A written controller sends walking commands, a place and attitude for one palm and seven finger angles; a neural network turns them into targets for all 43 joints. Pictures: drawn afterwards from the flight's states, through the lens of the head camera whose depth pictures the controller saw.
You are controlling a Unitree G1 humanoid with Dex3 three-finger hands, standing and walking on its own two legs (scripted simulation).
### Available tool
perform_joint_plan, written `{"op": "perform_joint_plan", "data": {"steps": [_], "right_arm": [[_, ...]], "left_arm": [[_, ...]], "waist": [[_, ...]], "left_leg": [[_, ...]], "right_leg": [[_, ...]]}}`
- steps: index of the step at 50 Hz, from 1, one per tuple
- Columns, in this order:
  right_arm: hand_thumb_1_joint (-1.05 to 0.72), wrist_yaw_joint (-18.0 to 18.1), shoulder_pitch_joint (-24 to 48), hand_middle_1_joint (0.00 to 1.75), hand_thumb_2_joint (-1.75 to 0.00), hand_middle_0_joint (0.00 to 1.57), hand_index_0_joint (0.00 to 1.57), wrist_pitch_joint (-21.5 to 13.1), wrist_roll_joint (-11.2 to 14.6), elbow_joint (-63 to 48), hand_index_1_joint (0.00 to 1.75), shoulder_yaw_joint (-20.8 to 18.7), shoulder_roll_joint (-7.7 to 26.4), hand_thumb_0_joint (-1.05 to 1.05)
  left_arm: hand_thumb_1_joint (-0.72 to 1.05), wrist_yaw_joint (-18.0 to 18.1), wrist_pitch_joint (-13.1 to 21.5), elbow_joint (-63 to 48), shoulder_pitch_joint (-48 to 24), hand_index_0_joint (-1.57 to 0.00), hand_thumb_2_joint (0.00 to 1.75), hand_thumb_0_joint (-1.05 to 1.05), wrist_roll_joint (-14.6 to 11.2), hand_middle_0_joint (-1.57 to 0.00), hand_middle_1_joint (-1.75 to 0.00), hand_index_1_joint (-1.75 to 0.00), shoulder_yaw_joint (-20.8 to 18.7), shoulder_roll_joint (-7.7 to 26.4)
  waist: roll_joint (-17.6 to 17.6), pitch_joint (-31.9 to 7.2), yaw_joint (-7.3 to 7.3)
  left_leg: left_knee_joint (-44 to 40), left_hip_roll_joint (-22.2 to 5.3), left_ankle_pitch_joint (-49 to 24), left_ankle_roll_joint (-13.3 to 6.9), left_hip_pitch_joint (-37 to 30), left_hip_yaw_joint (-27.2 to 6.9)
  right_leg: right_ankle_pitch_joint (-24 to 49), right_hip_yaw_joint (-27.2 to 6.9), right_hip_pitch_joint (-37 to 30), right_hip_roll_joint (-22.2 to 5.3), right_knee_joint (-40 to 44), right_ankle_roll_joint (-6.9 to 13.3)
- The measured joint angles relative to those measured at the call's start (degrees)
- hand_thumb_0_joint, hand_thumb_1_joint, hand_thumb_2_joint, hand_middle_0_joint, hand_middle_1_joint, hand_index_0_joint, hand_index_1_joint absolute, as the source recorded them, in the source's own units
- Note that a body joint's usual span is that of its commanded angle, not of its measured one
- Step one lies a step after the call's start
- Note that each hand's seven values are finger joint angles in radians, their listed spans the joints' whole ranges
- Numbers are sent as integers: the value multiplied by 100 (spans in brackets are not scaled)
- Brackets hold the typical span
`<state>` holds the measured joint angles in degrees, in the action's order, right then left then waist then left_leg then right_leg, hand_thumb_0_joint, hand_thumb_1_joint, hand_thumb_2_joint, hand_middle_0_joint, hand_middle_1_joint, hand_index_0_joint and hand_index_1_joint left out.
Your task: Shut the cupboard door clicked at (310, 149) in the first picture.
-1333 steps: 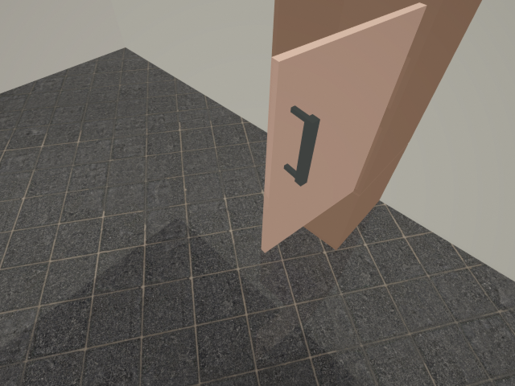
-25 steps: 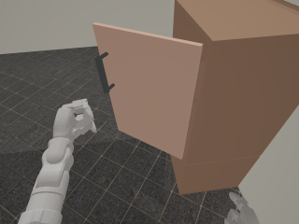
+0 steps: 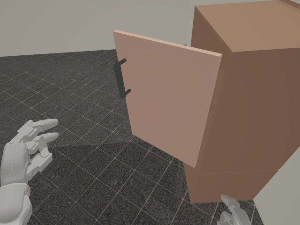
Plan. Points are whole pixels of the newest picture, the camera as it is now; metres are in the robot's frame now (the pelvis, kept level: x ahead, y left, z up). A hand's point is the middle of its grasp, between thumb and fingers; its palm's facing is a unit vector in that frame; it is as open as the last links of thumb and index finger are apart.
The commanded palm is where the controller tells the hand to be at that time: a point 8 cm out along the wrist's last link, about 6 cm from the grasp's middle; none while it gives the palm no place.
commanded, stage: draw the hand back to the body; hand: left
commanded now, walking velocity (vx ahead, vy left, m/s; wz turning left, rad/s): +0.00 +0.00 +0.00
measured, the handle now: (123, 79) +0.64 +0.18 +0.06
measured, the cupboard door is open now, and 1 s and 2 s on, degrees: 53 53 53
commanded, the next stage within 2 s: step back with the hand held close in 0.48 s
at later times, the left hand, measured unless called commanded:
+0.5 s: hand (39, 161) +0.20 +0.26 +0.15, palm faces +0.45 -0.80 -0.40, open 7.4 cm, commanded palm +0.15 +0.30 +0.17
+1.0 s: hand (23, 166) +0.18 +0.28 +0.15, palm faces +0.35 -0.78 -0.52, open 7.4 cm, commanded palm +0.12 +0.32 +0.17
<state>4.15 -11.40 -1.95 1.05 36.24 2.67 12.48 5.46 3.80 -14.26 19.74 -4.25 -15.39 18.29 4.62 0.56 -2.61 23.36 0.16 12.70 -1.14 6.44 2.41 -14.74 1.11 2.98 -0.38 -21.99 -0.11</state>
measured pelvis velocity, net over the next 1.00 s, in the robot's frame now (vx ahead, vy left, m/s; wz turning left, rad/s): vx -0.02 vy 0.02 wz -0.02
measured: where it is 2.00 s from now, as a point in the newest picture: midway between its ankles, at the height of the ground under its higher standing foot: outside the picture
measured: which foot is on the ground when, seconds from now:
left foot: down 0.00-1.00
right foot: down 0.00-1.00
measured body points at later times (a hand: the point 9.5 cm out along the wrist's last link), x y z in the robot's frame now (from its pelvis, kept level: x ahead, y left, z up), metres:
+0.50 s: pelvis +0.01 +0.00 +0.00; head -0.02 -0.03 +0.45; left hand +0.17 +0.30 +0.17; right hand +0.20 -0.22 -0.08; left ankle +0.00 +0.10 -0.74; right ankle -0.03 -0.12 -0.74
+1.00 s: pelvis -0.02 +0.02 -0.01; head -0.01 +0.01 +0.44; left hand +0.16 +0.32 +0.18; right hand +0.15 -0.23 -0.09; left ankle +0.00 +0.10 -0.74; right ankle -0.03 -0.12 -0.74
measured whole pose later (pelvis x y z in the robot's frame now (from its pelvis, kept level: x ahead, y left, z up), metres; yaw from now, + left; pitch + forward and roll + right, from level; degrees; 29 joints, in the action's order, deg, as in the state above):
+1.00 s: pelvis -0.02 +0.02 -0.01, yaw -1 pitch +1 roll -1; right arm 6.0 -10.0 2.6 1.5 31.4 -0.6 14.0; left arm 7.1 6.7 -26.5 31.8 -4.4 -23.2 25.9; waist 2.3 0.5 0.1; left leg 28.4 0.8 12.5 -3.1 16.6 4.0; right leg -13.7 -0.3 13.3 -1.3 -26.6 -2.0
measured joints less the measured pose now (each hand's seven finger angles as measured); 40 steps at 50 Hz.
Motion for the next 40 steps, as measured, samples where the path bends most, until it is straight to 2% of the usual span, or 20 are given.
{"op": "perform_joint_plan", "data": {"steps": [8, 15, 21, 31, 36, 40], "right_arm": [[-90, 26, -90, 30, -90, 21, 20, -142, -12, 40, 30, -168, 95, 1], [-90, 89, 22, 30, -90, 20, 20, -283, -17, 79, 30, -217, 168, 1], [-90, 88, 69, 30, -90, 21, 20, -337, -42, 40, 30, -167, 62, 1], [-90, 64, 22, 30, -90, 21, 20, -283, -40, 11, 30, -155, 27, 1], [-90, 48, 87, 30, -90, 21, 20, -34, -29, -74, 30, -185, 133, 1], [-90, 81, 147, 30, -90, 21, 20, 149, -4, -154, 30, -285, 218, 1]], "left_arm": [[89, 68, 79, -638, 874, -36, 90, 2, -5, -36, -47, -47, -493, 170], [89, 154, 68, -433, 572, -25, 90, 2, 49, -25, -35, -35, -413, -32], [89, 112, 55, -538, 595, -22, 90, 2, 52, -22, -31, -31, -291, -3], [89, 72, 74, -621, 672, -21, 90, 2, 21, -21, -30, -30, -442, 122], [89, 72, 259, -603, 729, -21, 90, 2, 36, -21, -30, -30, -620, 236], [89, 91, 303, -709, 905, -21, 90, 2, 33, -21, -30, -30, -567, 304]], "waist": [[13, -63, -61], [11, 28, -142], [-79, -14, -78], [-39, -17, -44], [54, -86, 68], [44, -71, 155]], "left_leg": [[68, -13, 80, 6, 9, -25], [62, 16, 42, 1, 42, -79], [27, -9, 41, 22, 26, -51], [33, -49, 79, 36, -9, -11], [322, -110, 150, 11, 464, -55], [395, -66, 129, -45, 712, 3]], "right_leg": [[-52, 24, -31, 13, 2, 1], [-58, 81, -2, -12, -32, 3], [-61, 50, 10, 11, -26, 24], [-45, 8, -36, 49, 32, 30], [21, 50, 302, 107, 12, 15], [31, -3, 591, 55, -116, -48]]}}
